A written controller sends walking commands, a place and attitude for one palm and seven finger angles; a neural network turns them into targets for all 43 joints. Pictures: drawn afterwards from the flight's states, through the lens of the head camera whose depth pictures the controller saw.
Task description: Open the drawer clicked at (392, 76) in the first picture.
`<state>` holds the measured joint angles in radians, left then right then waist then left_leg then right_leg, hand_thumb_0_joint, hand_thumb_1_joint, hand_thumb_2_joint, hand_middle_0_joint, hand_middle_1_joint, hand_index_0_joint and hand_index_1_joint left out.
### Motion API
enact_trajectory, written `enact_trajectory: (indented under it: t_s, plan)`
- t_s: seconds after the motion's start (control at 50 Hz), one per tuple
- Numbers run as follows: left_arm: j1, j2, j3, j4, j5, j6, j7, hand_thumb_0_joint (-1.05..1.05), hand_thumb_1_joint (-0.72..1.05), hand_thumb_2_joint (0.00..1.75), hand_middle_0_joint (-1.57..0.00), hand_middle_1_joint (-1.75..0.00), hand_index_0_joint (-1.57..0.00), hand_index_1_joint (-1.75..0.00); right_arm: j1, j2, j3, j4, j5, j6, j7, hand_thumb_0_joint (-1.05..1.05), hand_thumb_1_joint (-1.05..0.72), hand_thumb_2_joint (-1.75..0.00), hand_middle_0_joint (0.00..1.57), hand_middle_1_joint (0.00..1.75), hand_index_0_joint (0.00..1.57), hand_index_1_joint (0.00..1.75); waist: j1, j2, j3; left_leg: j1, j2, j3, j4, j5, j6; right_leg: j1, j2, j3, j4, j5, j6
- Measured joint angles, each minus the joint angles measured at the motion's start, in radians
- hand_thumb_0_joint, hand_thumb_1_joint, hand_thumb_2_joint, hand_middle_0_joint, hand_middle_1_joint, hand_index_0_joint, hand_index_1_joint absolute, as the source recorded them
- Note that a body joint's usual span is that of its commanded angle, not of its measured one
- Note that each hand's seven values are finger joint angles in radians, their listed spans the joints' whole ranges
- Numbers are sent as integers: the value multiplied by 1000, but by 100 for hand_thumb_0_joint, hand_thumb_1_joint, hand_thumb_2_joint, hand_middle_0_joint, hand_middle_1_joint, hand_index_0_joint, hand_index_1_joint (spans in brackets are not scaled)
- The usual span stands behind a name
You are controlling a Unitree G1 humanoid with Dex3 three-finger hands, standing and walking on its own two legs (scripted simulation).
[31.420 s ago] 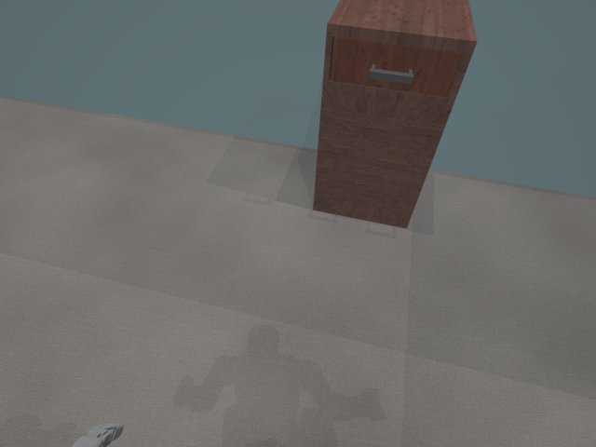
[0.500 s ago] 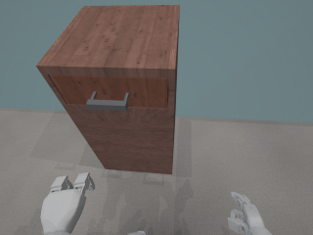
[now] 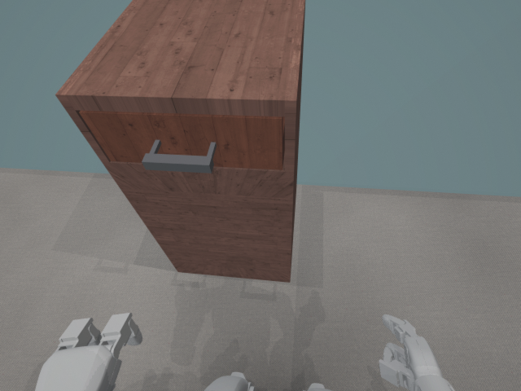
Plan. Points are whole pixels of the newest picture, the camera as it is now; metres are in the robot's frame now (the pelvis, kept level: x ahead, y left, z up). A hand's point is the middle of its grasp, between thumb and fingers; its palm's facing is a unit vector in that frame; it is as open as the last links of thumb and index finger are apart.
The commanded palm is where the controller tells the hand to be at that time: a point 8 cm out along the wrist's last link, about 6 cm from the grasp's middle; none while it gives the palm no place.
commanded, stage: pull the drawer open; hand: left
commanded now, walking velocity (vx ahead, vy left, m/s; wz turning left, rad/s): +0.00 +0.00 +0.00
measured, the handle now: (181, 154) +0.52 +0.23 +0.02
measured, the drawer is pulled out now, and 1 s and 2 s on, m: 0.00 0.00 0.00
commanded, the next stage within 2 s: open the thumb to release the handle in 0.04 s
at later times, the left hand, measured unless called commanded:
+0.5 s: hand (104, 380) +0.13 +0.23 +0.00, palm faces -0.08 -0.13 -0.99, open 9.0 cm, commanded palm +0.10 +0.24 +0.05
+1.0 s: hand (105, 368) +0.15 +0.24 +0.00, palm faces -0.03 -0.08 -1.00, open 13.8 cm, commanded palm +0.12 +0.23 +0.05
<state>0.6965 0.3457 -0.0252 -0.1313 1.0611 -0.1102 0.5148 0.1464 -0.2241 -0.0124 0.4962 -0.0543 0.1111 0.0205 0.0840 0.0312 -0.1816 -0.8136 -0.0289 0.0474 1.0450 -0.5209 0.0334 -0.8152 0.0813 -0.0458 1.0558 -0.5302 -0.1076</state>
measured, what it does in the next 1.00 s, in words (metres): stands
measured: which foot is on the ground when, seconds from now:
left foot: down 0.00-1.00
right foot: down 0.00-1.00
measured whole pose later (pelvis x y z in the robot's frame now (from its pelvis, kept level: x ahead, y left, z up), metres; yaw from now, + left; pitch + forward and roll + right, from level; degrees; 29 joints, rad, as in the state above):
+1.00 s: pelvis +0.00 +0.01 -0.01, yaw +0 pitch +18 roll +1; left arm 0.68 0.37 -0.01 -0.18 1.07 -0.11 0.53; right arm 0.15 -0.22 0.00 0.46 -0.05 0.12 0.04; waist 0.08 0.04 -0.21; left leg -0.88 -0.03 0.04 1.13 -0.56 0.04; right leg -0.88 0.08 -0.05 1.12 -0.56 -0.10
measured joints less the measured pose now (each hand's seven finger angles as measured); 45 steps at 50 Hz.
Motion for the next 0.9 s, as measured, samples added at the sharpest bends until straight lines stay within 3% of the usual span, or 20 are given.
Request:
enact_trajectory:
  t_s: [0.16, 0.26, 0.38, 0.56, 0.66, 0.78, 0.9]
  plan:
    - [89, 2, 7, -51, -18, -24, -12, 1, 89, 89, -42, -135, -42, -135, 2, 2, 2, -11, -1, -5, 2, 2, -91, -89, 20, 30, 20, 30, 8, 3, -9, -18, -3, -1, 19, -8, 4, -16, -3, -2, 17, -8, 4]
    - [33, 35, 42, -27, 6, -51, 5, 1, 82, 87, -42, -135, -42, -134, -10, -4, 0, -11, -9, -7, -8, 1, -91, -89, 20, 30, 20, 30, 17, 2, -9, -62, -6, -13, 59, -17, 3, -52, -7, -17, 50, -19, 0]
    - [1, 7, 25, -63, -33, -22, -12, 1, 57, 76, -40, -132, -40, -132, -12, -5, -5, -17, -2, 0, 1, 1, -91, -89, 20, 30, 20, 30, 5, 15, -15, -71, -5, -12, 75, -25, 8, -61, -6, -17, 62, -24, 5]
    - [49, 17, 5, -47, -8, -2, -1, 0, 1, 52, -35, -126, -36, -126, 14, 2, 7, -24, 7, 12, 6, 1, -91, -89, 20, 30, 20, 30, -6, 1, -18, -31, 2, 4, 33, -16, 7, -29, 2, 3, 27, -10, 7]
    - [83, 23, 16, -58, -22, -3, -6, 0, -26, 40, -34, -123, -34, -123, 19, -8, 4, -28, 1, 4, 8, 1, -91, -89, 20, 30, 20, 30, -6, 7, -17, -32, -1, -3, 38, -17, 9, -26, 0, -4, 26, -12, 8]
    - [59, 10, -1, -68, -21, -16, -11, 0, -42, 33, -33, -121, -33, -121, 12, -19, -2, -30, -7, -5, 7, 1, -91, -89, 20, 30, 20, 30, -2, 12, -19, -56, -8, -13, 58, -19, 11, -44, -7, -15, 43, -18, 9]
    - [3, 7, -22, -70, 9, -33, 1, 0, -47, 31, -32, -121, -32, -120, 7, -10, 4, -34, -9, -5, 13, 1, -91, -89, 20, 30, 20, 30, 0, 0, -30, -80, -5, -6, 78, -28, 9, -72, -5, -10, 68, -27, 7]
